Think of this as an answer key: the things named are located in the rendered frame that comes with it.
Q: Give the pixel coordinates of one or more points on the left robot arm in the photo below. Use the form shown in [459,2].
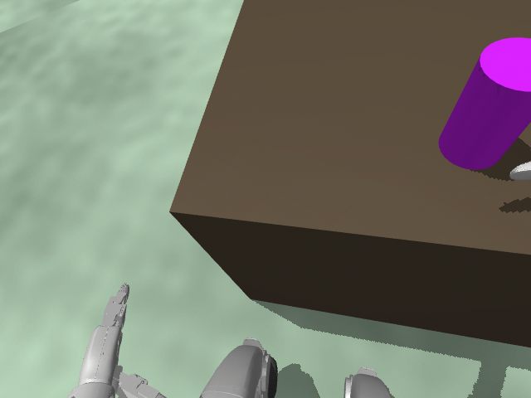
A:
[93,390]

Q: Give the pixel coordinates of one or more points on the left robot hand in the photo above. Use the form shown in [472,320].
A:
[100,363]

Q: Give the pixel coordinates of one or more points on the can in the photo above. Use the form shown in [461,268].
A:
[494,108]

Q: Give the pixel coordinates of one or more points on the right robot hand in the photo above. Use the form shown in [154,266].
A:
[521,172]

